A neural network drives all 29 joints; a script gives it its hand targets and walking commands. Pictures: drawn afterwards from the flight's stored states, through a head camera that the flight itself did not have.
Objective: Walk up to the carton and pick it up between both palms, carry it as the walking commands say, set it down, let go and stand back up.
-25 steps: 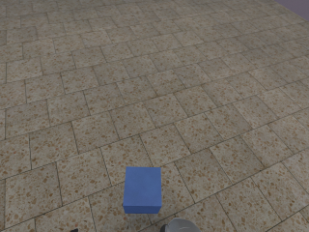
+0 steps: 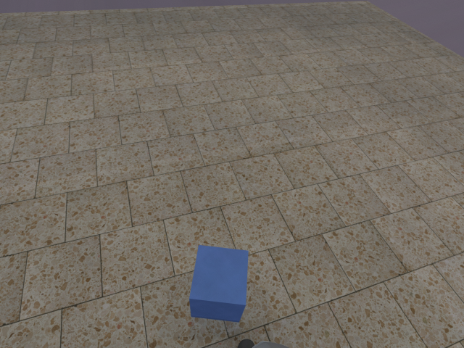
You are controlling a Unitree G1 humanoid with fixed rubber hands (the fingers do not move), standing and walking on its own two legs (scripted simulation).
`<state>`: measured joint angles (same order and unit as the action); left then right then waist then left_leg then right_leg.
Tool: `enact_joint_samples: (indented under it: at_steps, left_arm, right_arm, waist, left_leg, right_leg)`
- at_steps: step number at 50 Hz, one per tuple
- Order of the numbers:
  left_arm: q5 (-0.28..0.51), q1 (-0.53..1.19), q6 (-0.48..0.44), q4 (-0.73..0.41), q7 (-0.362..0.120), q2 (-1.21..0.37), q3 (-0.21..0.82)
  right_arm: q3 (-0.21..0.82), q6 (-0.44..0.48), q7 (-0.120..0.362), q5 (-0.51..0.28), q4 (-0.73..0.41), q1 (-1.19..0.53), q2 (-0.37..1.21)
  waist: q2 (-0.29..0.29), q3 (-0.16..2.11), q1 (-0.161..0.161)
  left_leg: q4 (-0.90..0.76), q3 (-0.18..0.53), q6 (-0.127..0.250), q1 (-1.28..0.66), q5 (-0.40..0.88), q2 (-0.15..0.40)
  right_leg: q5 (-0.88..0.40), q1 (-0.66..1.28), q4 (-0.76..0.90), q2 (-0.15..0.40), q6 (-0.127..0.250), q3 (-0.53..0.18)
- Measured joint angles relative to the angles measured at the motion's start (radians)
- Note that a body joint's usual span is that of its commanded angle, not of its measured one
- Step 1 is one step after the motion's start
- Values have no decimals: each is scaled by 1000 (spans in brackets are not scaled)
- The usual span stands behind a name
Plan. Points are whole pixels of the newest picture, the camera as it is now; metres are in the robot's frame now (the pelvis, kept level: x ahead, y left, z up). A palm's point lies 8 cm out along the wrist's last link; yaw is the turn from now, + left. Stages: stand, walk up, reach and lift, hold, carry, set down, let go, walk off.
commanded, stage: walk up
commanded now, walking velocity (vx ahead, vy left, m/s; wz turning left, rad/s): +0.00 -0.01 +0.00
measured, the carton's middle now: (219, 284) +0.45 -0.02 -0.65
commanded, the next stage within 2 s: none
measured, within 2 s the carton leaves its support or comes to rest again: neither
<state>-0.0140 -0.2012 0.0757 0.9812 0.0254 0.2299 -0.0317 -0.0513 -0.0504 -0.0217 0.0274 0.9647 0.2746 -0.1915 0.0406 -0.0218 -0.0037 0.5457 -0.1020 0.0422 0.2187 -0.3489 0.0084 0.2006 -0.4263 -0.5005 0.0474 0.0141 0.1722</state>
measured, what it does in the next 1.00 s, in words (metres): steps on the spot: right foot, then left foot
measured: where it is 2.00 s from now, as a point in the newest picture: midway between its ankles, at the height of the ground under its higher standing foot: outside the picture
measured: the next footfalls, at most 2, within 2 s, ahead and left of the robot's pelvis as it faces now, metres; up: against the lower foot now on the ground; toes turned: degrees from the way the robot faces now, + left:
right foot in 0.50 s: -0.01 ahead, -0.16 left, +0.00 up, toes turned -11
left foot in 0.92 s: +0.17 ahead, +0.05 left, +0.00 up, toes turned +5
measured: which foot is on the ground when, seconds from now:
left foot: down 0.00-0.50, up 0.52-0.90, down 0.92-1.00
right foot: up 0.00-0.48, down 0.50-0.94, up 0.96-1.00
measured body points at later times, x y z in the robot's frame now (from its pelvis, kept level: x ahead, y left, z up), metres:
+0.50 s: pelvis -0.02 -0.05 +0.01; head +0.01 -0.06 +0.46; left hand +0.06 +0.19 -0.14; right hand -0.13 -0.28 -0.14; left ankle -0.01 +0.09 -0.73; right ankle -0.05 -0.15 -0.73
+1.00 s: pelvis +0.09 -0.05 +0.00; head +0.13 -0.04 +0.45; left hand +0.01 +0.16 -0.15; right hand +0.16 -0.28 -0.15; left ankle +0.13 +0.05 -0.73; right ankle -0.03 -0.16 -0.71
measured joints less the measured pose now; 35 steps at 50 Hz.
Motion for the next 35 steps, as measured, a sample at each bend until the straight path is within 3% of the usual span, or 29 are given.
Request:
enact_joint_samples:
  at_steps: [2,4,8,14,21,24,25,27,28,31,35]
  left_arm:
    - [0,-44,6,12,-18,-17,-6]
    - [-3,-71,1,23,-37,-29,-12]
    - [-25,-127,-19,63,-45,-19,-34]
    - [-27,-168,-23,83,-58,-7,-44]
    - [-10,-75,-75,25,-48,-36,-32]
    - [-1,-46,-105,12,-37,-41,-20]
    - [0,-50,-118,6,-33,-36,-17]
    - [-12,-58,-129,16,-21,-56,-7]
    - [-16,-74,-129,18,-14,-64,0]
    - [-19,-136,-138,43,-5,-74,1]
    - [-17,-201,-152,83,-8,-83,17]
  right_arm:
    - [5,3,-2,3,22,48,-2]
    - [11,17,-7,2,44,86,1]
    - [20,53,-7,1,59,114,30]
    - [11,93,-4,-4,43,133,39]
    - [-4,107,9,7,69,170,25]
    - [-12,91,16,3,93,193,14]
    - [-12,86,19,2,101,207,16]
    - [-18,65,27,7,130,205,2]
    - [-22,54,33,12,134,200,-3]
    - [-30,47,54,10,112,157,-14]
    - [-25,39,62,-1,84,84,-22]
  waist:
    - [-22,20,-4]
    - [-55,28,-19]
    - [-62,36,-5]
    - [-54,49,-8]
    - [-60,16,-42]
    - [-55,15,-51]
    - [-35,26,-45]
    - [-61,36,-24]
    - [-69,43,-15]
    - [-72,45,15]
    - [-83,9,33]
  left_leg:
    - [-57,-6,11,-25,16,15]
    - [-135,14,10,-45,66,35]
    - [-225,17,-5,-51,189,62]
    - [-231,2,-12,-22,190,93]
    - [-241,-23,-33,-9,205,100]
    - [-157,-38,-47,20,149,94]
    - [-91,-48,-51,46,89,80]
    - [118,-9,-60,125,-48,81]
    - [218,7,-66,165,-57,69]
    - [402,12,-81,256,41,59]
    - [517,34,-88,344,153,64]
  right_leg:
    - [119,-31,-137,-32,-24,-68]
    - [102,-42,-275,-61,-39,-122]
    - [64,-19,-439,-80,-56,-184]
    - [43,53,-415,-34,-91,-157]
    - [174,117,-147,-7,-76,-83]
    - [141,184,18,-16,-54,-47]
    - [142,210,73,-6,-39,-57]
    - [80,209,57,-12,-7,-58]
    - [79,225,64,-6,2,-58]
    - [60,300,150,22,3,-80]
    - [68,367,183,55,-10,-80]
